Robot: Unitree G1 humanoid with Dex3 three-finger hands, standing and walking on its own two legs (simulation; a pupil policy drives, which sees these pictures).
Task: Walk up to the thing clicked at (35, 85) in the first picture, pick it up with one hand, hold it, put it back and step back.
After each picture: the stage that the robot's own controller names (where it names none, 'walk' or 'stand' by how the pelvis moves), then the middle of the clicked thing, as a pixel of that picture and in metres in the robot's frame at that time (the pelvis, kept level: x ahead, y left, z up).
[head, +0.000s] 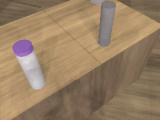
stand; (31, 67) +0.46 +0.25 -0.03
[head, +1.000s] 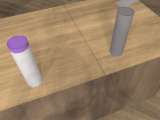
rise first; (27, 64) +0.44 +0.27 -0.01
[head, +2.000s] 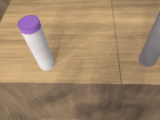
rise first; (39, 46) +0.48 +0.22 +0.02
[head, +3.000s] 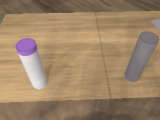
stand; (33, 66) +0.45 +0.23 -0.02
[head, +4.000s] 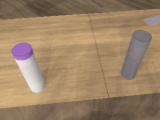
stand; (30, 70) +0.44 +0.24 -0.03
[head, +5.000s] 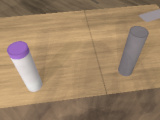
stand; (27, 69) +0.44 +0.25 -0.03
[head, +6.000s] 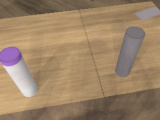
stand; (21, 75) +0.41 +0.26 -0.03
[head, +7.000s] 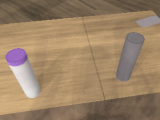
stand; (25, 76) +0.43 +0.25 -0.03
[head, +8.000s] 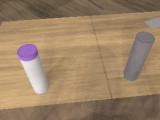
stand; (35, 71) +0.45 +0.22 -0.03
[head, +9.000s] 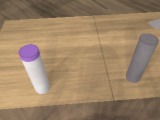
stand; (36, 71) +0.44 +0.22 -0.03
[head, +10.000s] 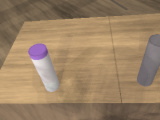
rise first; (46, 70) +0.45 +0.22 -0.03
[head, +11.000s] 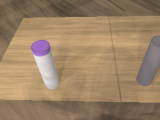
go down; (47, 67) +0.46 +0.21 -0.03
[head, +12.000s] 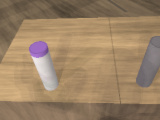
go down; (45, 68) +0.46 +0.20 -0.03
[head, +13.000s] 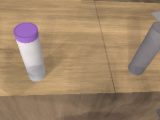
go down; (32, 56) +0.45 +0.19 +0.02
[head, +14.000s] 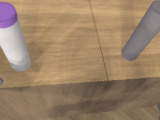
close in; (13, 43) +0.46 +0.21 +0.05
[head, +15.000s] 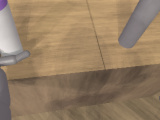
close; (3, 31) +0.48 +0.20 +0.08
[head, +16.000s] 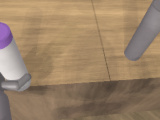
lift; (10, 63) +0.39 +0.22 +0.06
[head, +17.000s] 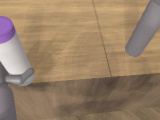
lift; (13, 57) +0.40 +0.21 +0.06
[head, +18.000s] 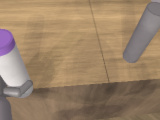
lift; (12, 69) +0.37 +0.21 +0.06
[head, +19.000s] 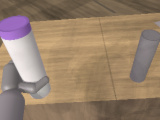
hold; (29, 63) +0.33 +0.17 +0.18
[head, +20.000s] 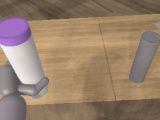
crouch; (27, 65) +0.31 +0.17 +0.18
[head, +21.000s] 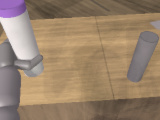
crouch; (24, 42) +0.40 +0.19 +0.19
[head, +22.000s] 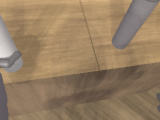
lower; out of the picture +0.47 +0.21 +0.05
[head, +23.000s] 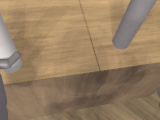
lower; out of the picture +0.47 +0.21 +0.07
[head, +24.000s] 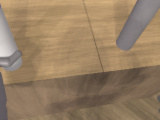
lower; out of the picture +0.47 +0.21 +0.07
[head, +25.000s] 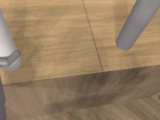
lower; out of the picture +0.47 +0.22 +0.07
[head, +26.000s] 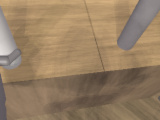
loosen; out of the picture +0.47 +0.22 +0.08
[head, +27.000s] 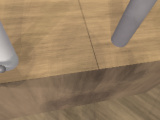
withdraw; out of the picture +0.45 +0.21 +0.07
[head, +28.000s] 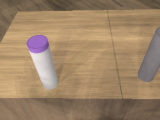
sink last; (44, 65) +0.44 +0.19 +0.02
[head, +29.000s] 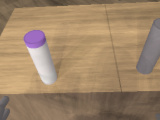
stand; (43, 60) +0.45 +0.20 +0.02
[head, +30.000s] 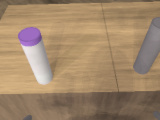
stand; (38, 59) +0.45 +0.20 +0.03
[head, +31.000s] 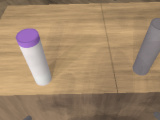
stand; (36, 60) +0.44 +0.20 +0.03
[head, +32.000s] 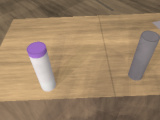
stand; (43, 69) +0.46 +0.20 -0.03
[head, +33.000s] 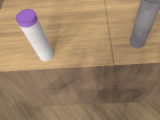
walk; (37, 38) +0.53 +0.23 -0.01
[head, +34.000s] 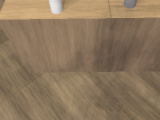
walk; out of the picture +0.86 +0.16 +0.00
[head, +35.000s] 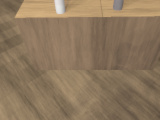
stand; out of the picture +1.10 +0.20 -0.01
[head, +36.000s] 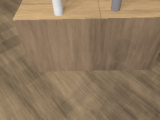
stand; out of the picture +1.09 +0.20 -0.03
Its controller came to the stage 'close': yes
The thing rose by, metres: 0.21
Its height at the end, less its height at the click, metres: +0.00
